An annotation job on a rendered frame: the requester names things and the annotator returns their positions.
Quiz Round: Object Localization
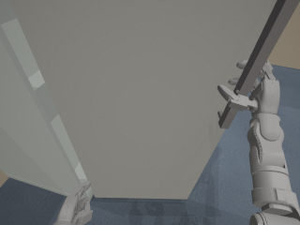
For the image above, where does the handle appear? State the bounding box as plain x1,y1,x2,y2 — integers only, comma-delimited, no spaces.
217,0,300,129

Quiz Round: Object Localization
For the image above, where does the robot right hand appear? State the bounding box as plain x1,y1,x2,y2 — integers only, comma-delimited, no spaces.
217,59,280,117

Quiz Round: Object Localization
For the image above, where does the right robot upper arm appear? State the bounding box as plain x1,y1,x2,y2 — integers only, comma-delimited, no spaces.
249,212,300,225

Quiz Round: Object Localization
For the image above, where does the robot right forearm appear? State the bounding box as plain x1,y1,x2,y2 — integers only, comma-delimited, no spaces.
247,112,300,221

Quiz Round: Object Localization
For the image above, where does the fridge door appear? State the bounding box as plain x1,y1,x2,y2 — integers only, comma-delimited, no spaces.
9,0,277,200

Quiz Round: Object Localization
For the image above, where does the robot left hand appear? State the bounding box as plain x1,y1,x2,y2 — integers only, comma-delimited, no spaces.
55,181,93,225

